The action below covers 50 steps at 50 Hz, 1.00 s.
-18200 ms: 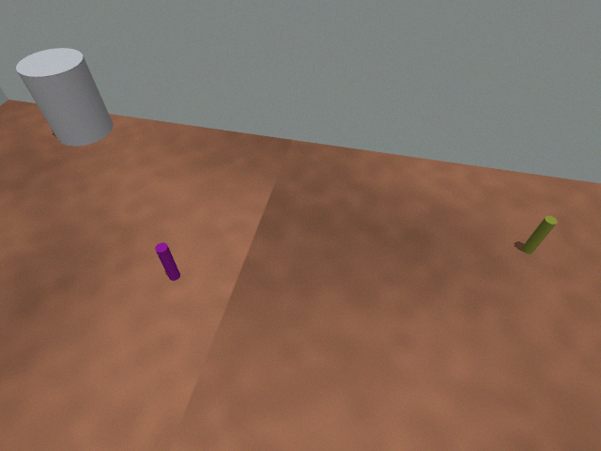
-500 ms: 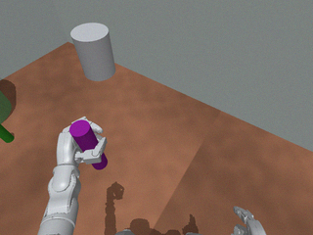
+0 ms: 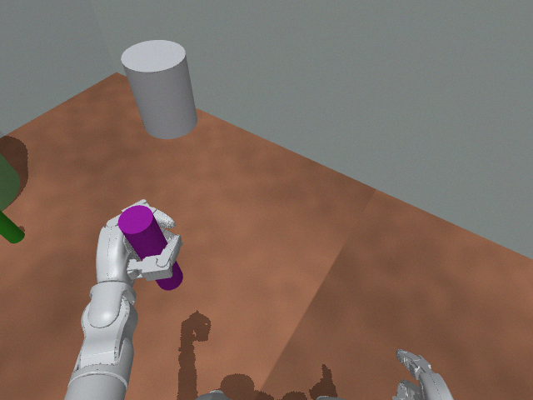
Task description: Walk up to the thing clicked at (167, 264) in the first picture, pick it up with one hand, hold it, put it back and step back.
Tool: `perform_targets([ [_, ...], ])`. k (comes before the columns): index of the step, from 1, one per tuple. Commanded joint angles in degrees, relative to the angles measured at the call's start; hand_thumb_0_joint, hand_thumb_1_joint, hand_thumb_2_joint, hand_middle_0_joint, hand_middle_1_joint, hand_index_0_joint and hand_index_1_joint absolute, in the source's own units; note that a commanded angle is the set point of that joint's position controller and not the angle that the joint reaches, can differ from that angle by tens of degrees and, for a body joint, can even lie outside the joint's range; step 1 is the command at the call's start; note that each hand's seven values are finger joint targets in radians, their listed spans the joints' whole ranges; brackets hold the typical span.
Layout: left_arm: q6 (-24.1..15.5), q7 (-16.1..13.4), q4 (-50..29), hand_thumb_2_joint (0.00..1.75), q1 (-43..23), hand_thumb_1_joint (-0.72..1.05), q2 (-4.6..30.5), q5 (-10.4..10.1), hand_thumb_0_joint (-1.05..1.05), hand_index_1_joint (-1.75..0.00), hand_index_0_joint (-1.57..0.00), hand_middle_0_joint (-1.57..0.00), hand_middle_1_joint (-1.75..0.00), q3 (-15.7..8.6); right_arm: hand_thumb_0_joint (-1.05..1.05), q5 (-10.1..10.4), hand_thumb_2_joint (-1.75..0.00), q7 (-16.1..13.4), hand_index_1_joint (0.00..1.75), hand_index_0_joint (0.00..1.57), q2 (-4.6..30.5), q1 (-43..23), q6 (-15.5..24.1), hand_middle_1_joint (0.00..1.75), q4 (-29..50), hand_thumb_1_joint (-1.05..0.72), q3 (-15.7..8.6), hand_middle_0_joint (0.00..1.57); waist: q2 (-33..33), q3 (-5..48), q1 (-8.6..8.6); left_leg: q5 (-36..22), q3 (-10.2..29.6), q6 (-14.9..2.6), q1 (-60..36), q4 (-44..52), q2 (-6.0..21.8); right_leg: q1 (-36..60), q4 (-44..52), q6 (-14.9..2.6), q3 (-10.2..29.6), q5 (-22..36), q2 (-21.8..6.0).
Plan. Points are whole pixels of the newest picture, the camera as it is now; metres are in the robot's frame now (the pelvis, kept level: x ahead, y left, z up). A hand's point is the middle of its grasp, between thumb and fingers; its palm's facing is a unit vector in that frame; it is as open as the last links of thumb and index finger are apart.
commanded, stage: hold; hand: left
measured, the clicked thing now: (155, 253) +0.33 +0.18 +0.03
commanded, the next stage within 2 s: crouch in 0.58 s
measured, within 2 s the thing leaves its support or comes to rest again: neither
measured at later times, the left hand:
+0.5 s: hand (161, 245) +0.33 +0.16 +0.05, palm faces +0.09 -1.00 +0.00, open 5.8 cm
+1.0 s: hand (167, 258) +0.33 +0.17 +0.01, palm faces +0.09 -1.00 +0.00, open 5.8 cm
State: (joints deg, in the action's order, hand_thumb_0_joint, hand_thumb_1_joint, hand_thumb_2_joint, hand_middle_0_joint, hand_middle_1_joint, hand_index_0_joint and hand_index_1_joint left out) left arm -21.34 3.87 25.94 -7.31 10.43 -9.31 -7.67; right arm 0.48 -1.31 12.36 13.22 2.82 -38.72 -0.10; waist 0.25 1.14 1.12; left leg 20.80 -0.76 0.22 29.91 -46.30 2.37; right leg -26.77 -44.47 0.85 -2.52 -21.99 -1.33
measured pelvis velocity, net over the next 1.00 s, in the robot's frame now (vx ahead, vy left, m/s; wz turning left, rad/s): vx -0.01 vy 0.00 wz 0.00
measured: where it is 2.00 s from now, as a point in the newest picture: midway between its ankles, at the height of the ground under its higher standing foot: outside the picture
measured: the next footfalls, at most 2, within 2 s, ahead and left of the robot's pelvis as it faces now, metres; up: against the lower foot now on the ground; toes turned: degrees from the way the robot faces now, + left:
none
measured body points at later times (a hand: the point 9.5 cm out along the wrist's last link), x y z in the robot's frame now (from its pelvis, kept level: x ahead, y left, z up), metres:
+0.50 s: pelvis +0.00 +0.00 +0.00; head +0.03 +0.01 +0.45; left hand +0.32 +0.22 +0.06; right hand +0.13 -0.25 -0.10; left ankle +0.03 +0.12 -0.71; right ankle +0.01 -0.13 -0.71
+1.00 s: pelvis -0.01 +0.00 -0.02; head +0.04 +0.01 +0.43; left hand +0.32 +0.22 +0.01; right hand +0.12 -0.25 -0.12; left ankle +0.03 +0.12 -0.71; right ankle +0.01 -0.13 -0.71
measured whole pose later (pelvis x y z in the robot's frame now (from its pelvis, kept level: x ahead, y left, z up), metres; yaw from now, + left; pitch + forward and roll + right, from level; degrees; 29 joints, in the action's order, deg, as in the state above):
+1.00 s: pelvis -0.01 +0.00 -0.02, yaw +0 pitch +8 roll -1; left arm -26.6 4.5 35.2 -11.8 10.5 -8.6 -9.8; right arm -0.5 0.1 12.7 12.0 3.9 -38.4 -0.8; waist -0.4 2.1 2.0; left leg 22.2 -0.2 0.3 39.3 -52.9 2.5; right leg -36.2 -51.5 0.5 -2.7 -23.8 -1.3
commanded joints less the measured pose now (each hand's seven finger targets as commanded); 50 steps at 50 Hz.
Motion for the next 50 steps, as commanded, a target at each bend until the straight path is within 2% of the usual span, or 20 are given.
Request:
perform_targets([
  [1, -5.83, -0.39, -15.74, 1.25, -20.9, 0.57, 7.8, -1.38, 0.0, -1.38, -1.32, -1.31, -1.39, -3.08, 0.0, -0.05, -0.9, -0.65, 0.3, 0.2, 7.71, -2.46, 2.4, 0.3, 6.72, -0.89, -2.75, 0.2, 1.39, 15.21, 0.31, -8.95, 0.65, -0.3, -9.1, 7.06, -1.29, 3.42, 6.54, -1.4, 0.13, 11.88, 1.6],
  [4, -5.57, -0.05, -16.44, 1.25, -20.78, 0.57, 7.15, -1.35, 0.0, -1.38, -1.32, -1.32, -1.39, -1.75, 0.0, -0.05, -0.9, -0.62, 0.3, 0.2, 7.98, -2.68, 2.69, 0.3, 7.41, -0.89, -2.83, 0.2, 1.55, 16.33, 0.48, -9.41, 0.62, -0.34, -9.77, 6.98, -1.32, 3.77, 6.53, -1.35, 0.22, 12.54, 1.61],
  [6, -5.49, -0.08, -16.37, 1.25, -21.07, 0.56, 7.56, -1.03, 0.0, -1.38, -1.32, -1.31, -1.39, -1.83, 0.0, -0.05, -0.9, -0.75, 0.3, 0.2, 8.07, -2.16, 2.57, 0.3, 6.97, -0.9, -3.01, 0.2, 2.12, 17.32, 0.78, -10.39, 0.73, -0.28, -10.98, 7.0, -1.26, 3.28, 6.37, -1.39, 0.07, 13.38, 1.66],
  [7, -5.4, -0.22, -16.86, 1.24, -20.97, 0.57, 8.26, -1.31, 0.0, -1.38, -1.32, -1.31, -1.38, -2.77, 0.0, -0.03, -0.9, -0.68, 0.3, 0.2, 8.16, -1.94, 2.69, 0.3, 6.73, -0.9, -3.02, 0.2, 3.36, 17.71, -0.02, -11.27, 1.09, -0.01, -11.52, 7.12, -1.06, 3.53, 5.87, -1.6, -0.3, 13.52, 1.76],
  [8, -4.99, -0.26, -14.69, 1.24, -18.76, 0.57, 6.66, -1.26, 0.0, -1.38, -1.32, -1.31, -1.39, -1.54, 0.0, 0.06, -0.9, -0.58, 0.3, 0.2, 8.07, -1.93, 2.6, 0.3, 6.67, -0.9, -2.93, 0.2, 3.06, 16.14, 0.21, -11.1, 1.08, 0.11, -11.02, 7.39, -1.02, 3.17, 5.92, -1.7, -0.43, 13.3, 1.9],
  [12, -5.09, -0.55, -14.89, 1.25, -19.69, 0.58, 7.85, -1.4, 0.0, -1.39, -1.34, -1.33, -1.39, -3.12, 0.0, 0.13, -0.9, -0.47, 0.3, 0.2, 8.08, -2.88, 2.76, 0.3, 7.39, -0.9, -2.9, 0.2, 1.06, 14.73, -0.09, -7.47, 1.35, -0.16, -9.2, 8.06, -0.92, 3.07, 6.51, -1.58, -0.53, 10.0, 1.9],
  [13, -5.18, -0.56, -16.07, 1.25, -20.52, 0.55, 7.96, -1.36, 0.0, -1.4, -1.33, -1.32, -1.4, -3.04, 0.0, 0.13, -0.9, -0.49, 0.3, 0.2, 8.04, -2.81, 2.83, 0.3, 7.42, -0.9, -2.95, 0.2, 1.98, 16.56, -0.21, -8.05, 1.15, -0.08, -10.16, 7.91, -1.04, 3.1, 6.52, -1.63, -0.38, 10.53, 1.86],
  [15, -4.89, -0.45, -13.99, 1.24, -18.38, 0.56, 6.53, -1.42, 0.0, -1.38, -1.32, -1.31, -1.38, -2.23, 0.0, 0.1, -0.9, -0.37, 0.3, 0.2, 7.99, -2.72, 2.72, 0.3, 7.27, -0.89, -2.88, 0.2, 1.59, 14.21, -0.08, -7.83, 0.95, -0.06, -8.73, 7.79, -1.09, 2.55, 6.55, -1.65, -0.39, 10.37, 1.9],
  [17, -5.16, -0.79, -13.95, 1.24, -19.08, 0.55, 8.21, -1.3, 0.0, -1.38, -1.32, -1.31, -1.39, -4.12, 0.0, -0.03, -0.9, -0.39, 0.3, 0.2, 7.92, -3.09, 3.03, 0.3, 7.62, -0.89, -2.86, 0.2, 0.36, 13.98, -0.38, -6.94, 0.89, -0.28, -7.48, 7.4, -1.19, 2.83, 6.57, -1.47, -0.23, 9.69, 1.8],
  [19, -5.79, -0.66, -17.53, 1.25, -21.29, 0.55, 8.72, -1.19, 0.0, -1.39, -1.32, -1.31, -1.39, -3.59, 0.0, -0.2, -0.9, -0.55, 0.3, 0.2, 7.65, -2.92, 2.95, 0.3, 7.93, -0.89, -2.68, 0.2, 2.13, 17.93, -0.05, -8.14, 0.3, -0.37, -9.48, 6.81, -1.57, 3.92, 6.81, -1.28, 0.42, 11.35, 1.48],
  [22, -5.55, -0.41, -15.52, 1.26, -20.54, 0.56, 8.0, -1.23, 0.0, -1.39, -1.31, -1.3, -1.4, -3.0, 0.0, -0.01, -0.9, -0.63, 0.3, 0.2, 7.85, -2.99, 3.14, 0.3, 7.38, -0.89, -2.71, 0.2, 1.97, 14.87, 0.32, -8.29, 0.39, -0.31, -8.74, 6.89, -1.47, 2.73, 6.63, -1.32, 0.32, 11.52, 1.62],
  [24, -5.76, -0.29, -15.68, 1.25, -19.54, 0.56, 9.18, -1.46, 0.0, -1.39, -1.31, -1.31, -1.39, -4.39, 0.0, 0.02, -0.9, -0.76, 0.3, 0.2, 7.81, -2.46, 3.1, 0.3, 7.11, -0.9, -2.77, 0.2, 1.07, 16.89, -0.12, -9.97, 0.53, -0.49, -9.09, 6.44, -1.4, 4.19, 6.31, -1.18, 0.34, 13.17, 1.55],
  [25, -5.64, -0.16, -15.71, 1.25, -19.34, 0.56, 8.06, -1.42, 0.0, -1.38, -1.31, -1.31, -1.39, -3.18, 0.0, -0.02, -0.9, -0.75, 0.3, 0.2, 7.7, -2.15, 2.95, 0.3, 7.12, -0.89, -2.71, 0.2, 1.28, 17.94, 0.23, -11.08, 0.33, -0.49, -9.69, 6.22, -1.54, 4.85, 6.18, -1.13, 0.51, 14.54, 1.42],
  [28, -5.39, 0.11, -13.76, 1.24, -18.47, 0.56, 7.07, -1.51, 0.0, -1.38, -1.31, -1.3, -1.38, -2.7, 0.0, 0.07, -0.9, -0.61, 0.3, 0.2, 8.16, -2.59, 3.1, 0.3, 7.3, -0.89, -2.93, 0.2, 0.99, 15.11, 0.29, -9.73, 0.77, -0.28, -8.76, 6.75, -1.2, 3.08, 5.94, -1.45, -0.01, 12.53, 1.74],
  [30, -5.62, 0.06, -15.13, 1.24, -19.53, 0.55, 8.03, -1.32, 0.0, -1.39, -1.32, -1.31, -1.39, -3.14, 0.0, 0.02, -0.9, -0.6, 0.3, 0.2, 8.11, -2.42, 2.99, 0.3, 7.26, -0.9, -3.02, 0.2, 2.17, 16.84, 0.25, -10.3, 0.67, -0.33, -9.76, 6.47, -1.35, 3.11, 6.07, -1.35, 0.2, 13.17, 1.62],
  [31, -5.43, 0.28, -15.39, 1.23, -19.52, 0.54, 6.82, -1.24, 0.0, -1.38, -1.32, -1.31, -1.39, -1.47, 0.0, 0.08, -0.9, -0.61, 0.3, 0.2, 7.86, -2.86, 3.11, 0.3, 7.62, -0.9, -2.76, 0.2, 1.77, 15.65, 0.51, -9.3, 0.59, -0.27, -9.38, 6.82, -1.3, 2.61, 6.28, -1.45, 0.16, 12.29, 1.67],
  [35, -4.98, -0.28, -16.6, 1.22, -19.56, 0.51, 7.28, -1.34, 0.0, -1.3, -1.25, -1.25, -1.3, -2.22, 0.0, -0.09, -0.9, -0.73, 0.3, 0.2, 7.75, -2.49, 3.2, 0.3, 7.3, -0.88, -2.76, 0.2, 2.21, 17.09, 0.4, -11.43, 0.62, -0.33, -10.16, 6.26, -1.34, 3.61, 6.18, -1.29, 0.15, 14.23, 1.61],
  [38, -4.52, -0.88, -11.87, 1.24, -16.61, 0.55, 6.76, -1.01, 0.0, -1.31, -1.25, -1.24, -1.31, -3.07, 0.0, -0.16, -0.9, -0.54, 0.3, 0.2, 7.87, -1.96, 2.82, 0.3, 6.56, -0.88, -2.94, 0.2, -0.76, 13.45, 0.31, -10.11, 0.65, -0.68, -6.83, 6.1, -1.25, 2.49, 6.07, -1.18, 0.02, 13.37, 1.67],
  [44, -7.59, -0.09, -7.64, 1.25, -19.96, 0.55, 7.03, -0.52, 0.0, -1.34, -1.29, -1.27, -1.35, -3.66, 0.0, -0.65, -0.9, 0.32, 0.3, 0.2, 7.97, -2.94, 2.71, 0.3, 6.75, -0.88, -3.33, 0.2, -0.26, 12.22, 0.97, -5.48, 0.74, -0.75, -2.44, 3.67, -1.37, -2.34, 3.66, -1.43, 0.31, 8.94, 1.49],
  [50, -13.9, 1.01, 0.86, 1.27, -24.08, 0.51, 7.68, -0.16, 0.0, -1.37, -1.29, -1.27, -1.39, -5.67, 0.0, -1.56, -0.9, 1.42, 0.3, 0.2, 8.8, -1.34, 3.02, 0.3, 5.79, -0.88, -4.2, 0.2, 0.38, 16.42, 2.12, -3.1, 1.73, -0.75, 5.47, -5.13, -1.25, -13.18, -5.24, -1.88, 0.58, 6.05, 1.52],
])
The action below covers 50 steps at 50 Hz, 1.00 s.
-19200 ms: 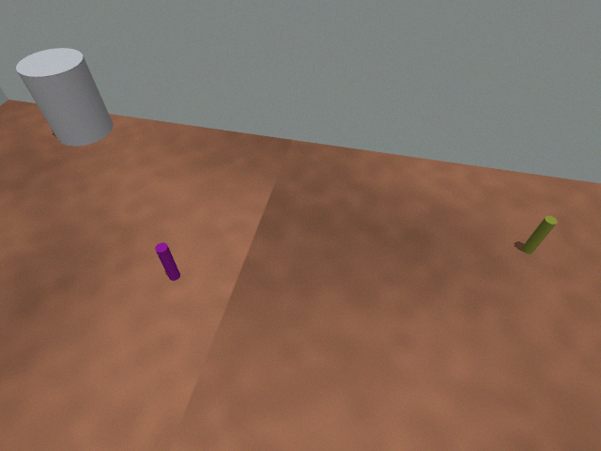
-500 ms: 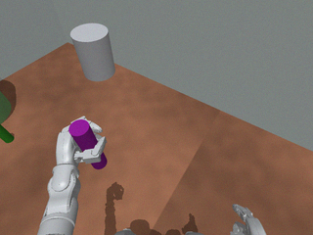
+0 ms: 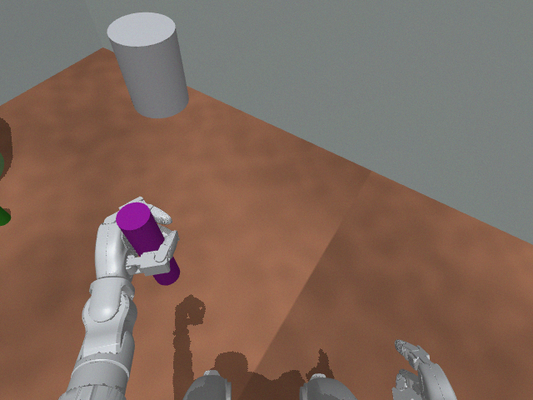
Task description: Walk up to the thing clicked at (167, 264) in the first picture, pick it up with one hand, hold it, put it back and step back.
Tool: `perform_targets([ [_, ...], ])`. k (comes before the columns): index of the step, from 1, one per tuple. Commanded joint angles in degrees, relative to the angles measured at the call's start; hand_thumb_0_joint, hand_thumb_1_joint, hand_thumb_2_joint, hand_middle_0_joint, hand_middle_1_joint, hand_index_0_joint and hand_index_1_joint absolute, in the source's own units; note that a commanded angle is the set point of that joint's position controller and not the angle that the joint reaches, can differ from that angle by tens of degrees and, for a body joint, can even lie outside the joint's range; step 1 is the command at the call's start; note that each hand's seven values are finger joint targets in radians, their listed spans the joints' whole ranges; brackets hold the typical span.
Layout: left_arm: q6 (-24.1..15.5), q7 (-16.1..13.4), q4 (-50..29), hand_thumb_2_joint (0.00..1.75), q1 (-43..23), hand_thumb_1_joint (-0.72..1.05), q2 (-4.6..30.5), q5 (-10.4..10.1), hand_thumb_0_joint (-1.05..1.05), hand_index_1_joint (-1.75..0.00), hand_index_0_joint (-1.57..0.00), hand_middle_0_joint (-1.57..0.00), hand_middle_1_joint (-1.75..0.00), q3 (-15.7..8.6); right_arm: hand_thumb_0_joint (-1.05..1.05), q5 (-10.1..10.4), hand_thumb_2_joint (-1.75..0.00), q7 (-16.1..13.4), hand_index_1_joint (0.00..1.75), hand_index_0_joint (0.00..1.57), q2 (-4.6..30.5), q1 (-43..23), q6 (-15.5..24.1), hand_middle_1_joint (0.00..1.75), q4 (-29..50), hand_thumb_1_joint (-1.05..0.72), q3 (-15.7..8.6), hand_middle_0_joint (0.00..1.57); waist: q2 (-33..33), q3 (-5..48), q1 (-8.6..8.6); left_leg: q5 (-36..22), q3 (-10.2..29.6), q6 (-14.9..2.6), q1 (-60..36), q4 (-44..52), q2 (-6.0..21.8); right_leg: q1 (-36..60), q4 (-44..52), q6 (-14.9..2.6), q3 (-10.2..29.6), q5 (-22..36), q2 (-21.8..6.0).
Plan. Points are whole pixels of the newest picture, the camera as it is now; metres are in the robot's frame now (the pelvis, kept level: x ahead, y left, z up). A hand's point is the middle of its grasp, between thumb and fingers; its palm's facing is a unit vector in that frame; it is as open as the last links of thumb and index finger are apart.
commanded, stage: crouch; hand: left
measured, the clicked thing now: (153, 249) +0.34 +0.18 +0.00
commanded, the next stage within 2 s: lower in 1.62 s
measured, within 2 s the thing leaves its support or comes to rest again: neither
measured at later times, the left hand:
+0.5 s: hand (180, 277) +0.38 +0.18 -0.22, palm faces +0.10 -0.99 -0.02, open 5.8 cm
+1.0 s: hand (190, 291) +0.42 +0.19 -0.40, palm faces +0.13 -0.99 -0.02, open 5.8 cm
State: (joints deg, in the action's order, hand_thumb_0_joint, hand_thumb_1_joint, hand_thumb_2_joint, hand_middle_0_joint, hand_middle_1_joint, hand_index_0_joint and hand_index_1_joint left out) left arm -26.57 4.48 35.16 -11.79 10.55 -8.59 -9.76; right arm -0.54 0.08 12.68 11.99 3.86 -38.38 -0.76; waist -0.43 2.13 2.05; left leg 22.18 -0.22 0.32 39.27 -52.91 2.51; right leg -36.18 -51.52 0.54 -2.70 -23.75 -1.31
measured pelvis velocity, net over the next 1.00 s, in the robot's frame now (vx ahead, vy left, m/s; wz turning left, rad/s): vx -0.07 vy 0.00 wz -0.10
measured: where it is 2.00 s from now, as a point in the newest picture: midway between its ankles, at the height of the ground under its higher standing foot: outside the picture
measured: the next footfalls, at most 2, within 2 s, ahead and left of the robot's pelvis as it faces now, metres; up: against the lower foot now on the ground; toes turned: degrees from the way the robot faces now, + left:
none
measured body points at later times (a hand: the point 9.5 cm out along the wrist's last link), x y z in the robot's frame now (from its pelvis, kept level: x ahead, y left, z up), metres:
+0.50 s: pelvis -0.04 +0.00 -0.20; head +0.13 +0.02 +0.22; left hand +0.37 +0.24 -0.22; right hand +0.08 -0.26 -0.33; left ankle +0.04 +0.12 -0.69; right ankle +0.02 -0.13 -0.69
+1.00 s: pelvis -0.07 +0.00 -0.36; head +0.14 +0.04 +0.04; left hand +0.40 +0.25 -0.40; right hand -0.01 -0.28 -0.48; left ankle +0.04 +0.12 -0.69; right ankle +0.02 -0.13 -0.69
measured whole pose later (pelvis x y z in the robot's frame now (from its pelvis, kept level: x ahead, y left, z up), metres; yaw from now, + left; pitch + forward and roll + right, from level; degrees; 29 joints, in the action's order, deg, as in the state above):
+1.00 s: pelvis -0.07 +0.00 -0.36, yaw -6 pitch +31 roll -5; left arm -44.6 8.4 68.4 -42.2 27.1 -3.5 -28.8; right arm -7.7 5.1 14.8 6.4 0.3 -43.8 4.2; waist -2.1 4.4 9.7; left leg 37.1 6.5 0.7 124.8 -130.7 3.7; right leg -120.1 -128.7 -0.3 -4.7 -39.5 -0.1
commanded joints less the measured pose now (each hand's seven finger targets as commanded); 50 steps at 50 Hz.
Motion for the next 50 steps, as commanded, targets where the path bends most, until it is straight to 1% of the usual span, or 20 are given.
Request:
perform_targets([
  [1, -9.9, 0.58, -6.71, 1.27, -19.48, 0.5, 6.97, -0.83, 0.0, -1.38, -1.3, -1.28, -1.39, -3.27, 0.0, -0.58, -0.9, 0.31, 0.3, 0.2, 8.54, -0.27, 1.97, 0.3, 5.78, -0.88, -3.58, 0.2, -0.23, 15.62, 1.23, -2.25, 1.25, -0.91, -1.18, 0.0, -1.47, -5.64, 0.28, -1.59, 0.91, 5.92, 1.51],
  [2, -11.53, 1.1, -6.95, 1.27, -22.67, 0.49, 8.92, -0.81, 0.0, -1.38, -1.3, -1.28, -1.4, -4.27, 0.0, -0.74, -0.9, 0.4, 0.3, 0.2, 8.59, 0.0, 2.11, 0.3, 5.52, -0.88, -3.54, 0.2, 1.35, 17.52, 1.47, -0.99, 1.45, -0.91, 0.43, -2.3, -1.49, -8.68, -1.74, -1.6, 1.25, 4.62, 1.5],
  [5, -15.35, 2.19, -2.48, 1.27, -24.79, 0.51, 8.39, -1.17, 0.0, -1.39, -1.31, -1.29, -1.4, -4.12, 0.0, -1.15, -0.9, 1.03, 0.3, 0.2, 9.48, 0.09, 2.34, 0.3, 5.91, -0.87, -3.61, 0.2, 3.29, 23.84, 2.08, 0.39, 2.18, -0.85, 5.42, -9.27, -1.51, -17.07, -9.02, -1.95, 0.94, 2.35, 1.66],
  [8, -18.32, 2.92, 1.11, 1.26, -26.9, 0.51, 10.75, -1.21, 0.0, -1.37, -1.29, -1.27, -1.38, -6.03, 0.0, -1.52, -0.89, 1.29, 0.3, 0.2, 10.17, 0.61, 2.38, 0.3, 5.33, -0.87, -3.33, 0.2, 5.31, 28.74, 1.87, -0.18, 3.25, -0.73, 11.02, -15.87, -1.46, -25.08, -16.44, -2.38, 0.26, 1.62, 2.01],
  [9, -18.97, 3.15, 1.51, 1.27, -27.74, 0.53, 10.51, -1.1, 0.0, -1.36, -1.28, -1.27, -1.38, -5.34, 0.0, -1.69, -0.89, 1.36, 0.3, 0.2, 10.15, 1.03, 2.17, 0.3, 4.94, -0.87, -3.28, 0.2, 5.07, 30.7, 1.89, -0.57, 3.13, -0.91, 13.33, -18.23, -1.58, -25.88, -17.65, -2.25, 0.95, 1.78, 1.79],
  [14, -21.18, 2.64, 3.71, 1.29, -30.44, 0.57, 14.27, -0.86, 0.0, -1.36, -1.27, -1.25, -1.37, -9.62, 0.0, -2.45, -0.9, 1.96, 0.3, 0.2, 11.38, 1.05, 1.13, 0.3, 4.19, -0.87, -3.23, 0.2, 7.3, 37.19, 0.57, -2.32, 3.86, -0.58, 19.77, -25.9, -1.35, -34.63, -26.81, -2.75, 0.48, 1.41, 2.15],
  [18, -22.04, 3.16, 3.38, 1.3, -33.21, 0.58, 15.13, -0.37, 0.0, -1.38, -1.28, -1.27, -1.38, -9.43, 0.0, -3.05, -0.9, 2.59, 0.3, 0.2, 12.01, 1.0, 0.37, 0.3, 3.3, -0.88, -3.18, 0.2, 7.96, 42.5, 1.4, -6.91, 3.92, -0.97, 23.64, -33.19, -1.24, -39.85, -33.35, -2.79, 0.37, 4.94, 2.56],
  [19, -21.93, 3.31, 5.02, 1.3, -33.75, 0.59, 13.92, -0.44, 0.0, -1.37, -1.28, -1.27, -1.38, -9.05, 0.0, -3.14, -0.9, 2.69, 0.3, 0.2, 12.01, 1.07, 0.18, 0.3, 2.9, -0.88, -3.29, 0.2, 6.52, 42.44, 2.18, -5.64, 4.08, -1.13, 25.5, -34.57, -1.14, -41.32, -34.3, -2.72, 0.28, 4.16, 2.67],
  [21, -22.2, 3.02, 5.82, 1.31, -36.76, 0.61, 16.89, -0.06, 0.0, -1.38, -1.28, -1.27, -1.38, -11.53, 0.0, -3.46, -0.9, 2.87, 0.3, 0.2, 11.87, 1.26, -0.07, 0.3, 2.07, -0.89, -3.1, 0.2, 6.65, 42.77, 2.4, -3.33, 3.87, -1.25, 29.99, -37.61, -1.07, -43.17, -36.25, -2.62, 1.04, 2.54, 2.62],
  [24, -22.51, 3.03, 8.99, 1.33, -40.0, 0.59, 16.9, 0.29, 0.0, -1.4, -1.29, -1.28, -1.4, -11.74, 0.0, -4.08, -0.9, 3.23, 0.3, 0.2, 11.97, 1.97, -0.34, 0.3, 0.68, -0.89, -2.9, 0.2, 5.53, 43.52, 4.18, -0.09, 3.91, -1.46, 35.68, -42.34, -0.95, -46.63, -39.72, -2.4, 1.16, 0.22, 2.5],
  [28, -23.29, 2.91, 13.61, 1.31, -42.49, 0.55, 21.48, 1.52, 0.0, -1.39, -1.29, -1.28, -1.39, -15.39, 0.0, -5.05, -0.9, 3.69, 0.3, 0.2, 12.09, 1.66, -0.83, 0.3, -0.27, -0.89, -2.05, 0.2, 6.55, 43.35, 3.46, 2.85, 3.47, -1.28, 42.03, -47.22, -0.82, -51.27, -44.78, -2.53, 1.12, -3.2, 2.55],
  [33, -24.19, 3.17, 16.69, 1.31, -46.65, 0.55, 22.66, 2.72, 0.0, -1.4, -1.32, -1.31, -1.4, -16.19, 0.0, -6.02, -0.91, 4.14, 0.3, 0.2, 12.45, 1.22, -1.29, 0.3, -0.64, -0.9, -1.57, 0.2, 8.76, 43.64, 4.4, 7.86, 2.96, -0.87, 47.39, -51.76, -0.74, -56.83, -50.16, -2.78, 0.1, -7.56, 2.81],
  [34, -24.27, 2.93, 17.17, 1.32, -46.31, 0.55, 24.38, 2.82, 0.0, -1.41, -1.33, -1.32, -1.41, -17.77, 0.0, -6.07, -0.91, 4.27, 0.3, 0.2, 12.71, 1.4, -1.38, 0.3, -0.88, -0.9, -1.43, 0.2, 8.81, 44.3, 3.95, 8.01, 3.05, -0.79, 48.3, -52.41, -0.76, -57.25, -51.53, -2.88, -0.48, -7.67, 2.93],
  [36, -24.54, 3.53, 15.5, 1.3, -49.65, 0.56, 24.19, 3.07, 0.0, -1.39, -1.31, -1.3, -1.39, -16.38, 0.0, -6.31, -0.91, 4.35, 0.3, 0.2, 12.98, 1.31, -1.42, 0.3, -1.06, -0.9, -1.17, 0.2, 10.72, 44.83, 5.08, 8.19, 2.98, -0.81, 48.37, -54.23, -0.61, -59.67, -53.68, -2.98, -1.01, -7.62, 3.02],
  [38, -24.3, 3.33, 17.27, 1.31, -49.64, 0.56, 26.98, 3.54, 0.0, -1.4, -1.31, -1.31, -1.41, -18.69, 0.0, -6.29, -0.91, 4.39, 0.3, 0.2, 13.78, 1.6, -1.71, 0.3, -1.8, -0.9, -1.04, 0.2, 12.54, 44.84, 4.67, 8.14, 3.45, -0.53, 47.99, -55.08, -0.47, -62.95, -56.54, -3.29, -2.24, -7.47, 3.13],
  [42, -24.22, 2.96, 18.71, 1.29, -52.86, 0.54, 27.78, 4.0, 0.0, -1.38, -1.29, -1.28, -1.38, -18.32, 0.0, -6.87, -0.9, 4.28, 0.3, 0.2, 13.95, 1.05, -2.12, 0.3, -2.62, -0.89, -0.21, 0.2, 11.34, 40.85, 6.39, 13.66, 3.0, -0.71, 54.23, -58.58, -0.47, -65.6, -58.35, -2.88, -2.55, -11.12, 3.19],
  [43, -24.28, 3.1, 18.47, 1.29, -53.27, 0.54, 28.63, 3.9, 0.0, -1.37, -1.29, -1.27, -1.38, -19.28, 0.0, -7.04, -0.9, 4.32, 0.3, 0.2, 14.43, 1.68, -2.34, 0.3, -2.72, -0.89, 0.07, 0.2, 12.16, 41.37, 6.67, 13.0, 3.35, -0.68, 53.67, -59.35, -0.41, -65.72, -59.3, -2.8, -3.02, -10.18, 3.11],
  [44, -24.31, 2.85, 17.52, 1.29, -52.26, 0.56, 31.63, 3.93, 0.0, -1.37, -1.28, -1.27, -1.37, -21.23, 0.0, -7.08, -0.9, 4.29, 0.3, 0.2, 14.74, 1.76, -2.61, 0.3, -2.59, -0.89, 0.19, 0.2, 12.81, 42.91, 5.52, 12.16, 3.04, -0.62, 54.36, -59.84, -0.53, -64.43, -59.98, -2.77, -3.01, -9.7, 3.23],
  [48, -23.94, 3.75, 19.46, 1.28, -52.92, 0.54, 31.56, 3.35, 0.0, -1.37, -1.3, -1.28, -1.38, -20.72, 0.0, -7.41, -0.9, 4.33, 0.3, 0.2, 14.78, 1.26, -3.01, 0.3, -2.66, -0.89, 1.43, 0.2, 11.45, 41.32, 6.88, 12.02, 2.89, -0.88, 59.76, -63.9, -0.42, -64.76, -62.32, -2.47, -2.98, -9.36, 3.51],
  [50, -23.63, 3.81, 21.02, 1.28, -50.94, 0.56, 32.13, 3.34, 0.0, -1.36, -1.29, -1.28, -1.37, -21.65, 0.0, -7.68, -0.9, 4.22, 0.3, 0.2, 15.15, 1.26, -3.1, 0.3, -3.21, -0.88, 1.64, 0.2, 10.73, 40.04, 6.48, 12.25, 2.87, -0.96, 61.35, -65.37, -0.37, -65.28, -62.9, -2.28, -3.14, -9.52, 3.71],
])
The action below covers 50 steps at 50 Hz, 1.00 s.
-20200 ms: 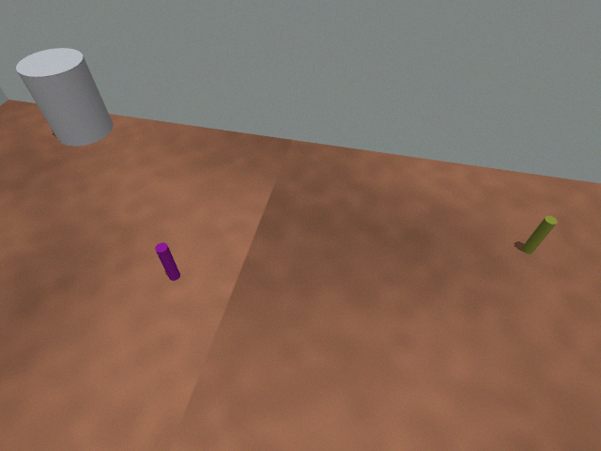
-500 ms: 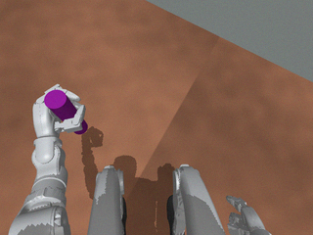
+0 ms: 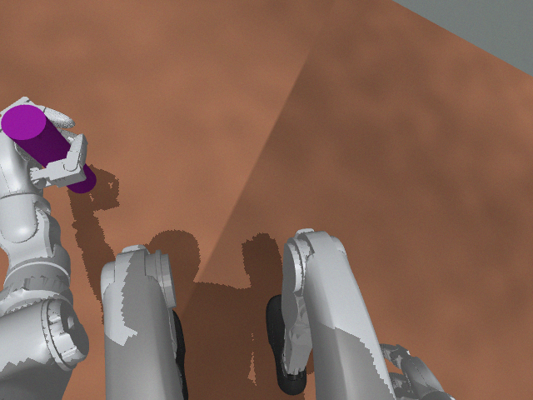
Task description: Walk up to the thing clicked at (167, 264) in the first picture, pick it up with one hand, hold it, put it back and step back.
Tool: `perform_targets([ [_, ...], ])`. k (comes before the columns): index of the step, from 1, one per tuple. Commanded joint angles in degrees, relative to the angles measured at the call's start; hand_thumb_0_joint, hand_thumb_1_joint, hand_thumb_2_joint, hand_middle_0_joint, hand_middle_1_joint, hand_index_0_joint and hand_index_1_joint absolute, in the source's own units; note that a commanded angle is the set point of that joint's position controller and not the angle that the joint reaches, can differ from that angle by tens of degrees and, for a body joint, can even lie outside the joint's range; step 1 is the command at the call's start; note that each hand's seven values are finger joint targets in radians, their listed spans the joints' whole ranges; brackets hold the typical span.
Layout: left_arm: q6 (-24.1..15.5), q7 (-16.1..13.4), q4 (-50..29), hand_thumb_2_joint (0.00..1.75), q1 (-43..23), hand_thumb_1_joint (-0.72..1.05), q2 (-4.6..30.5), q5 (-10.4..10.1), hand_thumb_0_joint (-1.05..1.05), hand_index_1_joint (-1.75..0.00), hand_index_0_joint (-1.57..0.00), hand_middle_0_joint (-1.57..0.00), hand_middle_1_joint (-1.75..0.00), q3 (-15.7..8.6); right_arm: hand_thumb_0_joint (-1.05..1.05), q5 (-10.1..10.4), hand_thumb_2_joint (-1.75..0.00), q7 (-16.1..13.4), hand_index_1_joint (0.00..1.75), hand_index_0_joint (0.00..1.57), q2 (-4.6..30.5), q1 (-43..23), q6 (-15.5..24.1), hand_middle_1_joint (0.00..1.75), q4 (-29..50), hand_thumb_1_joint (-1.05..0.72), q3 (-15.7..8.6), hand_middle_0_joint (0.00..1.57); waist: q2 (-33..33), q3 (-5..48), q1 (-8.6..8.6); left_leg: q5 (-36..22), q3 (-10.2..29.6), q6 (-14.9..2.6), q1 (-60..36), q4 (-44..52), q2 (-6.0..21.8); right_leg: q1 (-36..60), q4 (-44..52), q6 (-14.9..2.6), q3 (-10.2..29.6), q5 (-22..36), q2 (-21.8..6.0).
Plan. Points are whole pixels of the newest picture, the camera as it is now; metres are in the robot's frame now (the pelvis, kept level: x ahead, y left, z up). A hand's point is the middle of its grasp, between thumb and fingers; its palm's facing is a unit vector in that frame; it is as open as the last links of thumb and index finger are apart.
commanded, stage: crouch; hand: left
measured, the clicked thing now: (58, 157) +0.46 +0.26 -0.07
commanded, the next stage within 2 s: lower in 0.62 s
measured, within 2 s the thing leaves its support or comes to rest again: rests again in 1.94 s
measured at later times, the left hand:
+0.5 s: hand (77, 160) +0.48 +0.25 -0.12, palm faces +0.22 -0.98 -0.01, open 5.8 cm
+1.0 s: hand (86, 171) +0.48 +0.26 -0.18, palm faces +0.22 -0.97 -0.02, open 5.8 cm
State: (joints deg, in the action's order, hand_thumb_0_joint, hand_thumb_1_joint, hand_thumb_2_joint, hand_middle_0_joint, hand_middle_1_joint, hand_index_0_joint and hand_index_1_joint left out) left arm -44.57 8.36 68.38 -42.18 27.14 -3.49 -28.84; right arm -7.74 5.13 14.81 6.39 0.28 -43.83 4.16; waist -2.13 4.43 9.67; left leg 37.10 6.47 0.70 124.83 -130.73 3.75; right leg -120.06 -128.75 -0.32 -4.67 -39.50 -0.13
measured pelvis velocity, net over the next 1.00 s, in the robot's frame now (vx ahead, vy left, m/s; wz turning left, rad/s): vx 0.00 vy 0.01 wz -0.11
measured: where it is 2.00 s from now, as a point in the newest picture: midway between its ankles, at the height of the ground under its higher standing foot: (231, 369)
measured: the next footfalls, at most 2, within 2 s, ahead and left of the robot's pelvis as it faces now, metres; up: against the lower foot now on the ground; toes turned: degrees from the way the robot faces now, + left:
none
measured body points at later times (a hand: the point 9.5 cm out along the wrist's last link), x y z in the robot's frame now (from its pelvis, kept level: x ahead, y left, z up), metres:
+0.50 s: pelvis +0.00 +0.00 -0.05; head +0.22 +0.09 +0.33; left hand +0.46 +0.30 -0.12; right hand +0.09 -0.27 -0.15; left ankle +0.10 +0.13 -0.33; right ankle +0.10 -0.12 -0.33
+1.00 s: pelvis +0.00 +0.01 -0.07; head +0.24 +0.11 +0.30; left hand +0.46 +0.31 -0.17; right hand +0.09 -0.27 -0.14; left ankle +0.10 +0.13 -0.33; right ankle +0.10 -0.12 -0.33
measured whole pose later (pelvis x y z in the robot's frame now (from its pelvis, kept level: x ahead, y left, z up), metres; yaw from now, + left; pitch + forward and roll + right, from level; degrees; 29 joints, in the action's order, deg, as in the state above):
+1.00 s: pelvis +0.00 +0.01 -0.07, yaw -7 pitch +22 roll -12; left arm -48.5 6.9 73.3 -41.3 39.5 -4.5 -30.1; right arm -13.9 7.2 18.4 -0.1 -1.9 -38.6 15.8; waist -8.3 -7.5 13.0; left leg 39.1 15.2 1.1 130.8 -146.3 3.2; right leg -122.7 -138.8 1.0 -10.8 -39.1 2.0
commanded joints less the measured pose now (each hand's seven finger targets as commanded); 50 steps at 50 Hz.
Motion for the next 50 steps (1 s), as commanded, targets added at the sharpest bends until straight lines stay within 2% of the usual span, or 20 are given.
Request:
perform_targets([
  [1, -5.8, 0.24, -13.67, 1.28, -21.97, 0.56, 15.42, -1.74, 0.0, -1.36, -1.29, -1.28, -1.37, -2.12, 0.0, -0.76, -0.9, -0.69, 0.3, 0.2, 13.31, 7.12, 0.32, 0.3, 2.35, -0.88, -2.92, 0.2, 13.34, 38.44, -0.14, -3.74, -3.46, -1.29, -24.7, 11.68, -1.53, 18.66, 13.42, -1.4, -1.63, 7.72, 2.59],
  [3, -5.53, 0.62, -13.55, 1.27, -20.76, 0.58, 16.99, -1.42, 0.0, -1.35, -1.29, -1.27, -1.37, -3.07, 0.0, -0.89, -0.9, -0.7, 0.3, 0.2, 13.84, 6.48, 0.1, 0.3, 2.49, -0.89, -2.79, 0.2, 14.85, 37.32, -0.97, -3.76, -3.07, -1.15, -24.51, 11.3, -1.48, 16.44, 11.73, -1.65, -2.35, 7.8, 2.7],
  [5, -5.15, 0.84, -11.68, 1.28, -19.16, 0.6, 16.87, -1.36, 0.0, -1.35, -1.28, -1.27, -1.36, -3.68, 0.0, -1.13, -0.9, -0.56, 0.3, 0.2, 14.34, 7.3, -0.29, 0.3, 2.59, -0.88, -2.37, 0.2, 13.89, 37.45, -0.46, -5.82, -2.63, -1.07, -24.31, 10.12, -1.32, 17.05, 10.81, -1.52, -2.93, 9.6, 2.92],
  [8, -5.27, 0.99, -11.7, 1.29, -19.22, 0.58, 16.48, -1.75, 0.0, -1.37, -1.31, -1.28, -1.39, -3.23, 0.0, -1.57, -0.9, -0.46, 0.3, 0.2, 14.45, 6.13, -0.54, 0.3, 2.85, -0.88, -1.67, 0.2, 14.12, 34.82, 0.06, -3.82, -2.4, -1.14, -21.93, 8.9, -1.24, 15.73, 10.2, -1.48, -3.3, 8.35, 3.2],
  [16, -5.67, 0.88, -13.99, 1.31, -19.53, 0.6, 19.81, -1.15, 0.0, -1.38, -1.32, -1.3, -1.4, -4.03, 0.0, -2.72, -0.9, -0.07, 0.3, 0.2, 15.94, 5.35, -1.27, 0.3, 2.95, -0.88, -0.35, 0.2, 18.11, 33.83, 0.59, -4.61, -0.79, -0.54, -22.67, 6.93, -0.66, 13.57, 6.8, -1.65, -4.97, 9.33, 3.57],
  [19, -5.95, 0.67, -13.97, 1.31, -20.42, 0.59, 18.51, -1.49, 0.0, -1.38, -1.31, -1.29, -1.39, -3.01, 0.0, -3.14, -0.9, 0.1, 0.3, 0.2, 16.21, 4.93, -1.55, 0.3, 3.05, -0.88, 0.42, 0.2, 17.2, 32.43, 1.93, -4.71, -0.42, -0.62, -21.44, 5.4, -0.59, 13.28, 6.3, -1.5, -5.36, 9.85, 3.7],
  [21, -5.94, 0.45, -13.88, 1.3, -19.33, 0.59, 20.01, -1.43, 0.0, -1.37, -1.32, -1.3, -1.39, -3.77, 0.0, -3.38, -0.9, 0.12, 0.3, 0.2, 16.69, 4.53, -1.58, 0.3, 3.16, -0.88, 0.69, 0.2, 18.6, 32.59, 1.33, -5.3, -0.07, -0.46, -22.74, 5.2, -0.54, 12.54, 5.59, -1.58, -5.64, 10.23, 3.69],
  [24, -5.81, 0.66, -11.98, 1.31, -18.08, 0.59, 18.2, -1.84, 0.0, -1.39, -1.34, -1.32, -1.41, -2.74, 0.0, -3.69, -0.9, 0.3, 0.3, 0.2, 16.88, 4.51, -1.83, 0.3, 3.11, -0.88, 1.26, 0.2, 17.08, 31.78, 2.32, -6.36, 0.18, -0.58, -21.63, 3.79, -0.49, 13.14, 5.22, -1.37, -5.9, 11.35, 3.92],
  [25, -6.01, 0.43, -13.66, 1.31, -19.6, 0.59, 19.67, -1.87, 0.0, -1.39, -1.33, -1.31, -1.4, -3.25, 0.0, -3.87, -0.9, 0.32, 0.3, 0.2, 17.02, 4.26, -1.8, 0.3, 3.49, -0.88, 1.46, 0.2, 17.82, 31.25, 2.34, -5.45, 0.04, -0.65, -20.57, 3.42, -0.56, 13.7, 5.39, -1.29, -5.78, 10.94, 3.93],
  [28, -5.92, 0.2, -11.95, 1.32, -18.3, 0.6, 19.46, -1.48, 0.0, -1.39, -1.33, -1.31, -1.41, -2.81, 0.0, -4.27, -0.9, 0.51, 0.3, 0.2, 17.52, 4.04, -2.08, 0.3, 3.68, -0.88, 1.94, 0.2, 17.85, 30.49, 3.04, -5.73, 0.4, -0.63, -20.73, 2.84, -0.44, 13.76, 4.92, -1.15, -6.27, 11.31, 3.92],
  [32, -6.13, -0.21, -12.91, 1.32, -17.57, 0.61, 20.4, -1.87, 0.0, -1.41, -1.36, -1.33, -1.43, -3.45, 0.0, -4.43, -0.9, 0.7, 0.3, 0.2, 18.05, 3.29, -2.27, 0.3, 4.54, -0.88, 2.4, 0.2, 18.14, 30.14, 2.64, -4.98, 0.81, -0.5, -20.55, 2.82, -0.47, 13.23, 4.47, -1.27, -6.91, 10.55, 4.05],
  [34, -6.33, -0.33, -14.26, 1.33, -18.62, 0.59, 20.0, -1.91, 0.0, -1.41, -1.36, -1.34, -1.43, -2.58, 0.0, -4.57, -0.9, 0.75, 0.3, 0.2, 18.54, 3.12, -2.36, 0.3, 5.0, -0.88, 2.21, 0.2, 18.17, 30.34, 3.25, -5.15, 1.08, -0.41, -20.31, 2.51, -0.39, 13.45, 4.23, -1.29, -7.07, 10.9, 4.16],
  [35, -6.27, -0.26, -13.97, 1.33, -17.3, 0.59, 19.95, -1.97, 0.0, -1.42, -1.36, -1.34, -1.44, -2.72, 0.0, -4.57, -0.9, 0.76, 0.3, 0.2, 18.45, 3.04, -2.36, 0.3, 4.84, -0.88, 2.34, 0.2, 18.56, 30.16, 2.8, -5.57, 1.07, -0.34, -21.05, 2.59, -0.36, 12.97, 4.11, -1.31, -7.19, 11.16, 4.15],
  [39, -6.16, -0.79, -10.34, 1.29, -16.0, 0.58, 19.42, -1.83, 0.0, -1.42, -1.38, -1.38, -1.42, -2.16, 0.0, -4.91, -0.9, 0.84, 0.3, 0.2, 18.79, 2.9, -2.44, 0.3, 4.55, -0.9, 3.26, 0.2, 17.16, 28.37, 4.02, -7.43, 1.57, -0.4, -20.48, 1.03, -0.18, 13.37, 3.59, -1.12, -7.37, 12.96, 4.34],
  [40, -6.59, -0.96, -10.26, 1.29, -17.59, 0.57, 18.71, -2.13, 0.0, -1.42, -1.38, -1.37, -1.42, -1.36, 0.0, -5.03, -0.9, 0.94, 0.3, 0.2, 19.17, 2.62, -2.44, 0.3, 5.25, -0.89, 3.85, 0.2, 17.37, 26.87, 5.46, -6.81, 2.19, -0.31, -19.5, 1.03, -0.22, 13.08, 3.39, -1.1, -7.98, 12.68, 4.33],
  [42, -7.35, -1.4, -7.91, 1.3, -16.26, 0.58, 20.38, -2.17, 0.0, -1.42, -1.38, -1.37, -1.42, -2.43, 0.0, -5.2, -0.9, 0.94, 0.3, 0.2, 19.69, 1.18, -2.45, 0.3, 5.45, -0.89, 4.61, 0.2, 16.83, 24.54, 4.94, -5.45, 2.87, -0.25, -19.11, 1.32, -0.06, 11.82, 3.02, -1.14, -8.55, 11.17, 4.35],
  [44, -8.15, -1.52, -5.44, 1.33, -16.11, 0.61, 20.28, -2.14, 0.0, -1.45, -1.41, -1.4, -1.45, -2.14, 0.0, -5.67, -0.9, 1.11, 0.3, 0.2, 19.93, 0.37, -2.55, 0.3, 6.01, -0.89, 5.58, 0.2, 15.61, 23.25, 6.03, -3.48, 3.1, -0.39, -18.58, 0.86, 0.04, 11.99, 3.36, -0.9, -8.81, 9.78, 4.44],
  [45, -9.04, -1.57, -8.46, 1.34, -18.74, 0.61, 21.24, -2.19, 0.0, -1.46, -1.43, -1.42, -1.47, -1.8, 0.0, -6.04, -0.9, 1.12, 0.3, 0.2, 20.45, -0.05, -2.44, 0.3, 6.21, -0.89, 5.54, 0.2, 17.14, 23.59, 5.88, -3.45, 3.11, -0.18, -19.23, 0.84, 0.13, 12.16, 3.07, -1.0, -8.82, 9.97, 4.53],
  [47, -9.84, -1.81, -7.53, 1.33, -18.79, 0.59, 23.58, -2.38, 0.0, -1.46, -1.43, -1.42, -1.47, -2.87, 0.0, -6.57, -0.9, 1.07, 0.3, 0.2, 20.72, -0.83, -2.39, 0.3, 6.6, -0.89, 6.3, 0.2, 17.45, 24.68, 5.72, -4.03, 2.77, -0.4, -19.38, -0.61, 0.15, 13.85, 3.31, -0.74, -8.5, 10.69, 4.82],
  [50, -11.06, -2.04, -6.61, 1.32, -18.69, 0.6, 24.34, -2.6, 0.0, -1.43, -1.39, -1.39, -1.43, -2.86, 0.0, -7.16, -0.9, 1.14, 0.3, 0.2, 21.24, -1.7, -2.24, 0.3, 7.04, -0.89, 7.56, 0.2, 18.46, 23.19, 6.46, -3.92, 3.6, -0.1, -19.25, -0.34, 0.37, 14.23, 2.74, -0.73, -9.26, 10.85, 4.88],
])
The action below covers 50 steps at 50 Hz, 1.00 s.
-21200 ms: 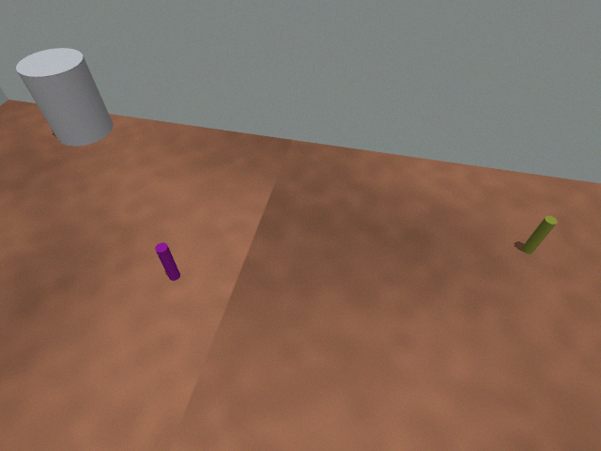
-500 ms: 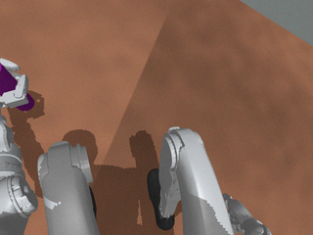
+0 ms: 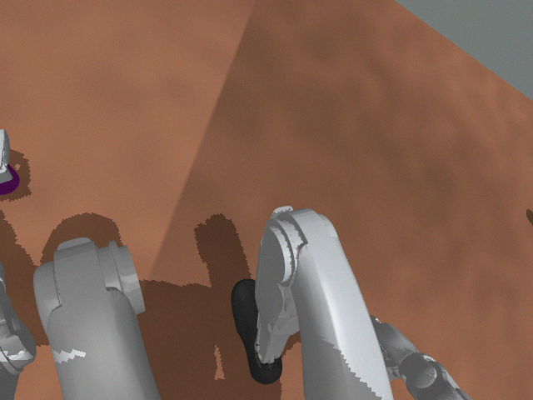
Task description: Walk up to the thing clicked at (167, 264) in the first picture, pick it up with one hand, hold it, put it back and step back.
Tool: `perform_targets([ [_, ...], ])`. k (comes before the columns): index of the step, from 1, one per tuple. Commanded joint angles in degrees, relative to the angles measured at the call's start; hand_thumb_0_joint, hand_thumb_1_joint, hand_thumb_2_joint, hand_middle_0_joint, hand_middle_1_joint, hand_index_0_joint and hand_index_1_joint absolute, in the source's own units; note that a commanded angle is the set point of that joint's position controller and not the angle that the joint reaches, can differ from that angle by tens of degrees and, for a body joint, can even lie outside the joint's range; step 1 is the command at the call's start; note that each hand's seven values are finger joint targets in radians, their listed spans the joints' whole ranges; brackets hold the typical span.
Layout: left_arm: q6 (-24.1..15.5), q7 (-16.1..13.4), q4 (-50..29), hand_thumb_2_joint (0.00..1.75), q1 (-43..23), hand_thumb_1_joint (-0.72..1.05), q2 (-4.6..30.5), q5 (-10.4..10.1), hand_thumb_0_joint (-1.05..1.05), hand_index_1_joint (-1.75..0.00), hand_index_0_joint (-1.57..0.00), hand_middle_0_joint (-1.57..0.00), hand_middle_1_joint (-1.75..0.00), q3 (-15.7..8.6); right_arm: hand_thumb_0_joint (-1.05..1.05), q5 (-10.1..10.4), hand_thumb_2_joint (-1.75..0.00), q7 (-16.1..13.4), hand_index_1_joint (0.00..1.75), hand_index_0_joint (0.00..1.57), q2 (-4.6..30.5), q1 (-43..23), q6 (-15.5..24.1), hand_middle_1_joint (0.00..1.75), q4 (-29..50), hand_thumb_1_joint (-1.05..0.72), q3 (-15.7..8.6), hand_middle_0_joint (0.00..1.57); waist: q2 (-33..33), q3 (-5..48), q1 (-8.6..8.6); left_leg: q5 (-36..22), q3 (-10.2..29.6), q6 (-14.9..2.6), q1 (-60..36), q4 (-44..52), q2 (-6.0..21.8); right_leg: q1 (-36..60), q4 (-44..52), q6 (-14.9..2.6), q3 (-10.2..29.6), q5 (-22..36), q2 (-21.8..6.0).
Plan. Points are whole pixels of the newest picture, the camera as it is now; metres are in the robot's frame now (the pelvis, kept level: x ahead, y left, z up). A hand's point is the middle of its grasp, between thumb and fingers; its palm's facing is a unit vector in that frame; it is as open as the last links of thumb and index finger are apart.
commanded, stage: lower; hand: left
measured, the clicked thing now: out of the picture +0.44 +0.31 -0.13
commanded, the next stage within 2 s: loosen in 1.04 s
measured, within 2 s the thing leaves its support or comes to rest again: rests again in 0.94 s
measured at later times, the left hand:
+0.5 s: hand out of the picture +0.45 +0.30 -0.15, palm faces +0.34 -0.94 +0.01, open 5.8 cm
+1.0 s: hand (0, 155) +0.46 +0.30 -0.17, palm faces +0.36 -0.93 +0.00, open 5.8 cm
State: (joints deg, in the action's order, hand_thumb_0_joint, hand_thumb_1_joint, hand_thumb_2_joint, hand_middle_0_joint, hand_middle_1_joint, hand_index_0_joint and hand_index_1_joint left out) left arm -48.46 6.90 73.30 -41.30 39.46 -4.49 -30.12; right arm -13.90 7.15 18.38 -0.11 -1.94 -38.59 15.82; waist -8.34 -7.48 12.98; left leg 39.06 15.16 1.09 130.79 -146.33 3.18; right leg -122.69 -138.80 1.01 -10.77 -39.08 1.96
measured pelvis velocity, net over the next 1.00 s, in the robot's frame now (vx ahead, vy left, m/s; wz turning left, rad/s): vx -0.01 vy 0.01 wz -0.08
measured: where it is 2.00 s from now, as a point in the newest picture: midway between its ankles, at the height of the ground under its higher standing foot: (198, 369)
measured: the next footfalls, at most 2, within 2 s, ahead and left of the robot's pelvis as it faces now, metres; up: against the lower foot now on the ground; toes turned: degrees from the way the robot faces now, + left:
none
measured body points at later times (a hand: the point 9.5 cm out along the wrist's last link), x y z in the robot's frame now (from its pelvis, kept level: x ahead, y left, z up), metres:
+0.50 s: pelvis -0.01 +0.01 -0.01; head +0.23 +0.17 +0.34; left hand +0.43 +0.35 -0.15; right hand +0.14 -0.25 -0.06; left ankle +0.08 +0.13 -0.27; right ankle +0.11 -0.11 -0.27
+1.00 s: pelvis -0.01 +0.01 -0.01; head +0.23 +0.18 +0.32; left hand +0.43 +0.35 -0.17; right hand +0.13 -0.24 -0.05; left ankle +0.08 +0.13 -0.27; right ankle +0.11 -0.11 -0.27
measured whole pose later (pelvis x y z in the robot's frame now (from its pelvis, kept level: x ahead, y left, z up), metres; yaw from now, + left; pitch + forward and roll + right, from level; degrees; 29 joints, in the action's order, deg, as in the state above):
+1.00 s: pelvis -0.01 +0.01 -0.01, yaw -5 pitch +14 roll -17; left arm -56.6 2.0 81.7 -42.5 51.1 -4.5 -30.3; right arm -19.9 6.7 20.3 -8.2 -2.4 -32.8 29.0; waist -16.0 -16.7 14.7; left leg 40.3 22.3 0.7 128.0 -151.3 3.1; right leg -117.7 -138.1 3.4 -15.6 -37.2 4.8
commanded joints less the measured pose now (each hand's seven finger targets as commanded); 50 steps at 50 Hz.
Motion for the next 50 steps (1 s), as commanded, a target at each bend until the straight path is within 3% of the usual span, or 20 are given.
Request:
perform_targets([
  [1, -7.54, -0.62, -10.77, 1.32, -19.55, 0.6, 12.18, -1.5, 0.0, -1.43, -1.38, -1.37, -1.43, -1.2, 0.0, -1.26, -0.9, -0.87, 0.3, 0.2, 17.78, 4.68, -0.02, 0.3, 1.51, -0.89, -3.55, 0.2, 24.82, 35.12, 3.7, -6.54, -4.74, -0.4, -25.89, 15.0, 1.09, 17.13, 12.62, -2.01, -3.4, 11.0, 2.88],
  [4, -8.62, -0.33, -10.72, 1.32, -20.68, 0.61, 13.71, -1.33, 0.0, -1.42, -1.38, -1.38, -1.42, -0.74, 0.0, -1.9, -0.9, -1.04, 0.3, 0.2, 18.62, 3.5, 0.02, 0.3, 1.59, -0.89, -2.82, 0.2, 27.18, 34.58, 4.28, -6.76, -4.35, -0.15, -27.35, 14.7, 1.3, 16.61, 12.01, -2.07, -3.64, 11.53, 2.96],
  [6, -9.0, -0.64, -10.49, 1.31, -19.41, 0.58, 14.98, -1.25, 0.0, -1.42, -1.37, -1.37, -1.41, -1.64, 0.0, -2.24, -0.9, -1.08, 0.3, 0.2, 18.82, 2.92, 0.09, 0.3, 1.88, -0.9, -2.25, 0.2, 26.69, 34.34, 3.71, -7.08, -4.15, -0.07, -27.42, 14.44, 1.45, 17.1, 11.94, -2.06, -4.0, 11.71, 3.06],
  [14, -9.33, -1.19, -8.51, 1.32, -16.52, 0.59, 15.18, -1.2, 0.0, -1.42, -1.37, -1.37, -1.41, -1.05, 0.0, -3.41, -0.9, -1.15, 0.3, 0.2, 19.95, 1.37, -0.34, 0.3, 3.24, -0.89, 0.12, 0.2, 28.08, 33.21, 5.02, -12.27, -2.33, 0.51, -30.28, 13.91, 2.07, 18.64, 10.8, -1.84, -5.65, 15.87, 3.44],
  [15, -9.72, -1.45, -8.6, 1.31, -18.2, 0.59, 15.64, -1.21, 0.0, -1.41, -1.36, -1.36, -1.41, -0.74, 0.0, -3.5, -0.9, -1.13, 0.3, 0.2, 20.1, 0.66, -0.46, 0.3, 3.42, -0.89, 0.53, 0.2, 28.28, 31.76, 5.56, -10.8, -1.92, 0.55, -28.97, 14.2, 2.03, 18.2, 10.73, -1.81, -6.0, 14.83, 3.41],
  [17, -9.75, -1.68, -8.05, 1.31, -16.29, 0.59, 16.23, -1.13, 0.0, -1.41, -1.36, -1.36, -1.41, -1.16, 0.0, -3.75, -0.9, -1.07, 0.3, 0.2, 20.26, 0.11, -0.61, 0.3, 3.91, -0.89, 1.03, 0.2, 28.74, 31.89, 5.05, -11.18, -1.36, 0.7, -30.8, 14.43, 2.34, 17.89, 10.48, -1.76, -6.28, 14.94, 3.53],
  [19, -10.24, -2.21, -8.0, 1.32, -18.13, 0.61, 17.06, -1.04, 0.0, -1.41, -1.37, -1.36, -1.42, -1.13, 0.0, -4.01, -0.9, -1.12, 0.3, 0.2, 20.66, -0.4, -0.8, 0.3, 4.25, -0.89, 1.6, 0.2, 28.93, 30.26, 6.34, -9.96, -1.01, 0.66, -29.31, 14.35, 2.35, 17.96, 10.43, -1.71, -6.6, 14.44, 3.57],
  [21, -10.7, -2.68, -8.61, 1.31, -18.74, 0.6, 18.64, -1.03, 0.0, -1.41, -1.38, -1.38, -1.41, -1.36, 0.0, -4.24, -0.9, -1.2, 0.3, 0.2, 20.5, -1.31, -0.75, 0.3, 4.62, -0.89, 2.28, 0.2, 28.13, 30.46, 5.98, -9.67, -1.2, 0.45, -28.86, 13.63, 2.4, 18.63, 10.89, -1.6, -6.44, 14.31, 3.8],
  [29, -12.14, -3.79, -4.04, 1.32, -18.47, 0.58, 19.68, -0.61, 0.0, -1.42, -1.38, -1.38, -1.42, -0.63, 0.0, -5.21, -0.9, -1.29, 0.3, 0.2, 21.27, -3.22, -0.69, 0.3, 5.8, -0.89, 4.34, 0.2, 27.61, 27.41, 7.83, -6.7, 0.09, 0.39, -27.68, 13.71, 2.71, 18.68, 10.85, -1.29, -7.65, 12.83, 4.33],
  [32, -12.4, -4.15, -3.29, 1.31, -18.49, 0.56, 20.77, -0.66, 0.0, -1.4, -1.36, -1.36, -1.4, -0.6, 0.0, -5.35, -0.9, -1.36, 0.3, 0.2, 21.26, -3.95, -0.89, 0.3, 6.31, -0.89, 4.91, 0.2, 26.59, 26.44, 7.41, -5.82, -0.13, 0.15, -26.32, 13.2, 2.65, 18.87, 11.5, -1.24, -7.67, 12.17, 4.61],
  [37, -12.94, -4.32, -2.36, 1.31, -18.25, 0.55, 20.93, -0.6, 0.0, -1.41, -1.38, -1.37, -1.41, -0.07, 0.0, -5.62, -0.9, -1.47, 0.3, 0.2, 22.07, -5.07, -0.9, 0.3, 6.65, -0.89, 5.52, 0.2, 27.48, 24.31, 8.08, -5.63, 1.11, 0.48, -27.25, 13.88, 3.07, 17.78, 10.78, -1.17, -8.51, 12.3, 4.66],
  [50, -13.94, -5.17, -2.4, 1.27, -16.87, 0.54, 23.12, -0.55, 0.0, -1.37, -1.34, -1.35, -1.36, -0.9, 0.0, -6.46, -0.9, -1.68, 0.3, 0.2, 22.35, -5.27, -1.31, 0.3, 5.89, -0.89, 6.62, 0.2, 28.3, 24.55, 8.03, -8.64, 1.72, 0.7, -28.71, 13.18, 3.56, 19.42, 10.43, -1.18, -8.9, 14.89, 5.22],
])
